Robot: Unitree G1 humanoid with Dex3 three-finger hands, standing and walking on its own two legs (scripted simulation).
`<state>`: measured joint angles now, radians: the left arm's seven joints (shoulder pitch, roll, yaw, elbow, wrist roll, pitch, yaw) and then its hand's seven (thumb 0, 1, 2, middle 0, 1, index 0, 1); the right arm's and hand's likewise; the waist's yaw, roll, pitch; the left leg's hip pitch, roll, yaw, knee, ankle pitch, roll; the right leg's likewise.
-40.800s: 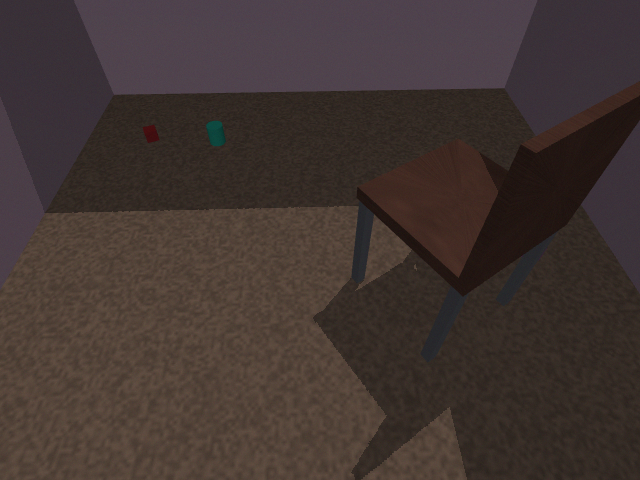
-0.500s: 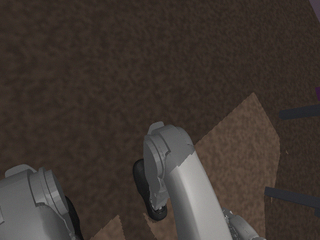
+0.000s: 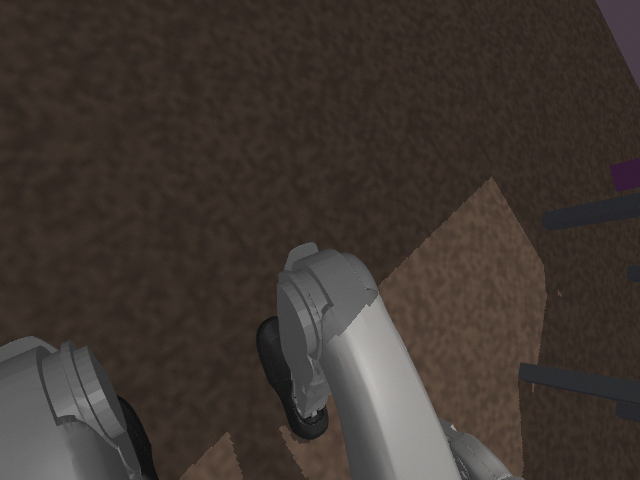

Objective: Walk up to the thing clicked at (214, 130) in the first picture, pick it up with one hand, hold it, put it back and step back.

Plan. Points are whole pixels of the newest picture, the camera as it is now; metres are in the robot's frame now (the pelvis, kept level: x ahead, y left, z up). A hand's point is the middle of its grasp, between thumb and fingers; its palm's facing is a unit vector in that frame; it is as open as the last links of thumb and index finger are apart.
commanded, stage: open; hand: left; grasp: from above
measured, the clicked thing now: out of the picture +0.48 +0.32 -0.26
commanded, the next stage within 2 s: withdraw in 0.56 s
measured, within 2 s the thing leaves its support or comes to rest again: neither
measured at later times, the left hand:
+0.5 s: hand out of the picture +0.48 +0.32 -0.21, palm faces -0.46 -0.12 -0.88, open 13.8 cm
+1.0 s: hand out of the picture +0.50 +0.33 -0.15, palm faces -0.30 -0.07 -0.95, open 14.2 cm
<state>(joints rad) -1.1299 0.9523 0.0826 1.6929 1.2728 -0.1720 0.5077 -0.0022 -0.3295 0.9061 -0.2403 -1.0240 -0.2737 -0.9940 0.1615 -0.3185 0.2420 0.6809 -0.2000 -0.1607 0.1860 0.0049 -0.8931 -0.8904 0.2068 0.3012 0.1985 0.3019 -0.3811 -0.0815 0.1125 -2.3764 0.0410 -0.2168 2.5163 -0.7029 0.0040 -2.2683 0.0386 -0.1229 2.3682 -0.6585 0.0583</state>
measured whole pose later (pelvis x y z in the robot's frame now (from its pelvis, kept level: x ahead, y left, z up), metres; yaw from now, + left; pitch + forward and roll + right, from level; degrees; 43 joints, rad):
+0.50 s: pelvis +0.00 +0.00 +0.00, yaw +0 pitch +31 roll -12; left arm -1.13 0.95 0.07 1.65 1.26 -0.17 0.47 0.00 -0.49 1.03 -0.07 -1.07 -0.08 -1.07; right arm 0.15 -0.33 0.25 0.65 -0.19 -0.15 0.19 0.00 -0.89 -0.89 0.21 0.30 0.20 0.30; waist -0.37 -0.08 0.12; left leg -2.37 0.04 -0.22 2.51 -0.71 0.00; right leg -2.26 0.04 -0.13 2.36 -0.66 0.06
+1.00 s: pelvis +0.00 +0.00 +0.01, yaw +1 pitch +33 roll -11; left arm -0.99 0.86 0.13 1.34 1.23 -0.12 0.42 0.00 -0.55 0.98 -0.08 -1.03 -0.09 -1.02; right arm 0.20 -0.31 0.17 0.66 -0.16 -0.10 0.20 0.01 -0.91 -0.89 0.21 0.30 0.20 0.30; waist -0.32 -0.02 0.02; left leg -2.36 0.03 -0.20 2.47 -0.71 -0.01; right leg -2.26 0.02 -0.11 2.34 -0.68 0.05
